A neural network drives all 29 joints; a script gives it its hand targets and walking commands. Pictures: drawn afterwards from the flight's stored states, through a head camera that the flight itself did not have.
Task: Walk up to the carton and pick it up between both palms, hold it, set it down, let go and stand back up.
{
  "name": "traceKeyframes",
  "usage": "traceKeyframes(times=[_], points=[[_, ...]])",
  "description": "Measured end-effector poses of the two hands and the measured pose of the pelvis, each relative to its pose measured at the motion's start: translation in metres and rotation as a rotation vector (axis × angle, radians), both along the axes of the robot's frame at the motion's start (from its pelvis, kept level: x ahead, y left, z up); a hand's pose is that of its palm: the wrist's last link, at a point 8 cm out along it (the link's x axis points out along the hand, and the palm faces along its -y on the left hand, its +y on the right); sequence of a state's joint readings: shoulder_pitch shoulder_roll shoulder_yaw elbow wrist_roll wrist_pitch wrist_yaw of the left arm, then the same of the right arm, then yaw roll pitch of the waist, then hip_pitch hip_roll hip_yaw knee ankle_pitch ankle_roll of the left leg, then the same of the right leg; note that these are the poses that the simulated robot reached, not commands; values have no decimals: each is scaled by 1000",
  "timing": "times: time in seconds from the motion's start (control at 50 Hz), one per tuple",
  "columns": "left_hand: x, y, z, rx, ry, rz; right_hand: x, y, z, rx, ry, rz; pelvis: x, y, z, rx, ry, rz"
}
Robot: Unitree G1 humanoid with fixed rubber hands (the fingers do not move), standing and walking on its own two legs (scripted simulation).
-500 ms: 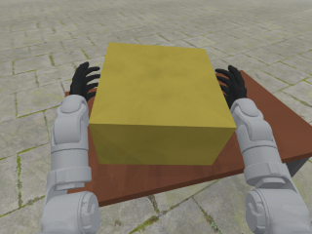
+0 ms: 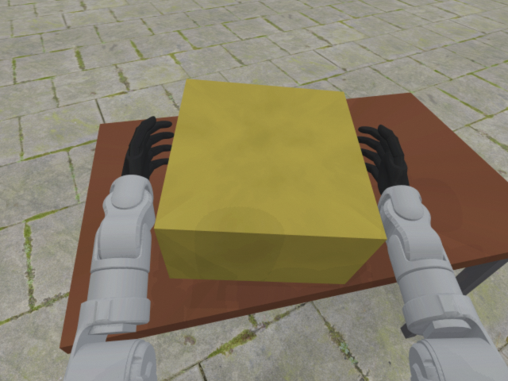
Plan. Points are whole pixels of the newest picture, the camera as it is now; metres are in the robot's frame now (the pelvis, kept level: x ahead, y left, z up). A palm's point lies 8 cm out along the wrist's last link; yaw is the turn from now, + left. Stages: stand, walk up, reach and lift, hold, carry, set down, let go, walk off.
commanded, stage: set down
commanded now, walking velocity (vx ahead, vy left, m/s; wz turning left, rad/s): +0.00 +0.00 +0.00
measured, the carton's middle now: (263, 178) +0.42 -0.01 +0.11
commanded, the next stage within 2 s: none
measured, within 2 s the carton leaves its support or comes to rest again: rests again in 1.88 s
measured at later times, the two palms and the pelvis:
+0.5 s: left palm (148, 177) +0.40 +0.17 +0.13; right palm (383, 189) +0.38 -0.21 +0.11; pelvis -0.01 +0.00 +0.00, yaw -1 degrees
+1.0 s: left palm (152, 179) +0.42 +0.17 +0.10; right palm (373, 188) +0.40 -0.21 +0.09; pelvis +0.00 +0.00 +0.00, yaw -2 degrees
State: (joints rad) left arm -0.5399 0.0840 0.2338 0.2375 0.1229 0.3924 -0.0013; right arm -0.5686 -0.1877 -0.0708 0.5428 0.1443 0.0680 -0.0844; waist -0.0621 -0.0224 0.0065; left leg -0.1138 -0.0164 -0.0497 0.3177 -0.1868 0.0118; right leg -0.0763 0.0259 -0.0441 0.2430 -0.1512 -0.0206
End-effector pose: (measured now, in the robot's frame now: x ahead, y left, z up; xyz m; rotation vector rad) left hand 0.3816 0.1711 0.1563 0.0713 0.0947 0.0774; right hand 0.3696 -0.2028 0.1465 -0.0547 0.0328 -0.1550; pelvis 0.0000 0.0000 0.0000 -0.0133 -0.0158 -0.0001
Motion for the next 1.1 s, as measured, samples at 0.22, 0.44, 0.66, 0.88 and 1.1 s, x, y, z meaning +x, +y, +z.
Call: traceKeyframes(times=[0.22, 0.44, 0.66, 0.88, 1.1], points=[[6, 3, -1, -12, 48, -12, 3, 3, -12, 16, 50, 1, -2, 1, 0, 3, -10, -10], [13, 0, -22, -11, 105, -6, 9, -2, -30, 1, 98, 13, -6, 0, 1, 6, 8, -14], [28, -10, -35, -8, 106, -12, 21, -11, -39, -20, 102, 13, -3, -3, 1, 7, 75, -28], [35, -6, -47, -10, 134, -1, 31, -7, -48, -20, 130, 23, 0, -3, 0, 9, 110, -35], [41, -1, -58, -3, 155, -6, 34, -2, -62, -11, 152, 18, 2, 1, 0, 8, 148, -35]])
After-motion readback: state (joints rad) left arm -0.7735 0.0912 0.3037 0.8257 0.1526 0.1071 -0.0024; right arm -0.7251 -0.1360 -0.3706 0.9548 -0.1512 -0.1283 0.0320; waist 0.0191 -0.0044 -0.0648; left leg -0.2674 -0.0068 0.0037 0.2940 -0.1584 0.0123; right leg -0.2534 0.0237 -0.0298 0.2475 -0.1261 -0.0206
